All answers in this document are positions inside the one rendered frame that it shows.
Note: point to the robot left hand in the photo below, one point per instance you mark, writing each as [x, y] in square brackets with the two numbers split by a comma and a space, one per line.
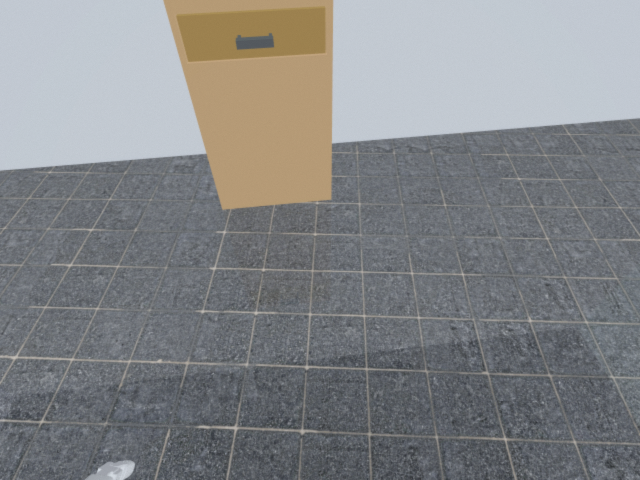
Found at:
[113, 471]

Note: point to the handle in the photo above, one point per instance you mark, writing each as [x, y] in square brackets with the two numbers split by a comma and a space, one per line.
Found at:
[254, 42]

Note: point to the drawer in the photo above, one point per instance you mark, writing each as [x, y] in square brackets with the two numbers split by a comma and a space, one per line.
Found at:
[212, 36]

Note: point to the cabinet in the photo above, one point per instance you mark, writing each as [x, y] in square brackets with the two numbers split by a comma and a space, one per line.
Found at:
[266, 122]

